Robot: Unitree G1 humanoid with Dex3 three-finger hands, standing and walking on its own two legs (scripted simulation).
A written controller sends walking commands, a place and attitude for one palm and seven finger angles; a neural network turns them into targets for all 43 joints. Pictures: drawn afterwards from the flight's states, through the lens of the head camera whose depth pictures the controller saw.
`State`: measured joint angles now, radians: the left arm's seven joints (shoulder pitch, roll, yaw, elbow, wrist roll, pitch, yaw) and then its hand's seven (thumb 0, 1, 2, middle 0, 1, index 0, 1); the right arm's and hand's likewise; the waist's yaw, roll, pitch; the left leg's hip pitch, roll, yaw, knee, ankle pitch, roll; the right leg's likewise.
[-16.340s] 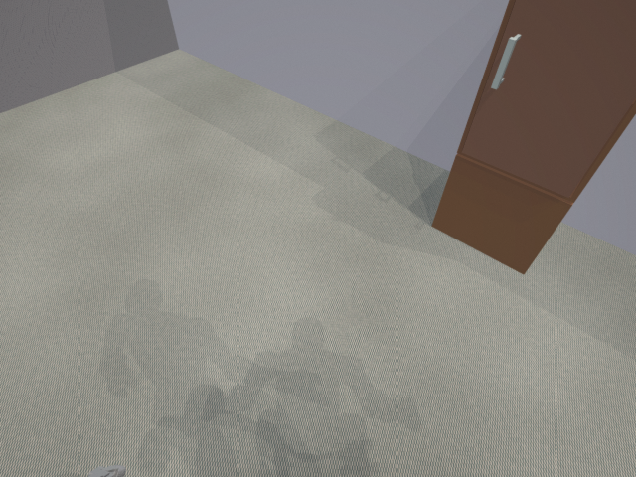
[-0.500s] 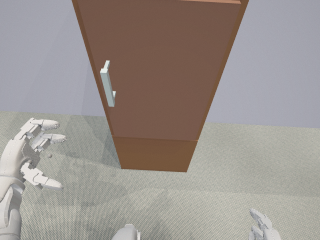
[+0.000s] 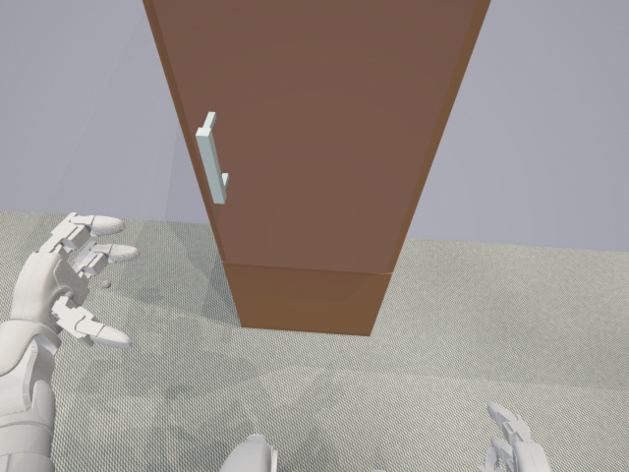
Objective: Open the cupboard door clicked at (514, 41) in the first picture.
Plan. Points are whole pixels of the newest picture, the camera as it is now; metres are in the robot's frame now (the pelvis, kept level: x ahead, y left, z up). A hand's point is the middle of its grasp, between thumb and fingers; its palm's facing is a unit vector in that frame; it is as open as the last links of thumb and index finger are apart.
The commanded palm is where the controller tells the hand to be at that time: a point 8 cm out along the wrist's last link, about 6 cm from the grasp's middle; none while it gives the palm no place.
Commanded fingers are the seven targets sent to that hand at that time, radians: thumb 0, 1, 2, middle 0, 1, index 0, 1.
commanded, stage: move the hooked fingers beside the handle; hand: left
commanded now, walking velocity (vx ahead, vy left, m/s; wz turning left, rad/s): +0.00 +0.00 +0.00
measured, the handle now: (215, 160) +0.55 +0.20 +0.06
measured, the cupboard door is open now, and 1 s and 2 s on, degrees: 0 0 0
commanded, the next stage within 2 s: none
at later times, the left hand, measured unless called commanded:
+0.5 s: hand (133, 236) +0.38 +0.27 +0.07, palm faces -0.01 -1.00 +0.00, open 14.0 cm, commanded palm +0.37 +0.32 +0.07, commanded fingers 0.00 -0.50 0.30 -0.30 -1.20 -0.30 -1.20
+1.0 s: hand (145, 203) +0.45 +0.27 +0.06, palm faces +0.00 -1.00 +0.01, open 14.0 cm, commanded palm +0.44 +0.32 +0.06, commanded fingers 0.00 -0.50 0.30 -0.30 -1.20 -0.30 -1.20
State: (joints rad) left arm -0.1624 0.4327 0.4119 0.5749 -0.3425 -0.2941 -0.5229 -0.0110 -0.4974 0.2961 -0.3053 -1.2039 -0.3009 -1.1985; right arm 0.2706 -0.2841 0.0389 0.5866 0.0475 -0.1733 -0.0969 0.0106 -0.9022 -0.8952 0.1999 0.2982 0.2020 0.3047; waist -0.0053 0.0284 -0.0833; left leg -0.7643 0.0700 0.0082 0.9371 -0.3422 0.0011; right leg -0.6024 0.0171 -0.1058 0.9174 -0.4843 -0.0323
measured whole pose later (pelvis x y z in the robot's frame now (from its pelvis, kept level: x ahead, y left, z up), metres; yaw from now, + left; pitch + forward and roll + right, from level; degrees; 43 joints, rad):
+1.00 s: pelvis +0.00 +0.01 -0.02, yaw -2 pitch +17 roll -4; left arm -0.69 0.60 0.47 1.09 -0.20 -0.37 -0.48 -0.01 -0.50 0.30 -0.30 -1.20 -0.30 -1.20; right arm 0.35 -0.28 0.03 0.63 0.03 0.00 -0.07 0.01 -0.90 -0.89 0.20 0.30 0.20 0.30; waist -0.10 0.01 -0.11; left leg -0.97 0.09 0.02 1.06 -0.39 0.02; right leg -0.81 0.03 -0.09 1.02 -0.51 -0.02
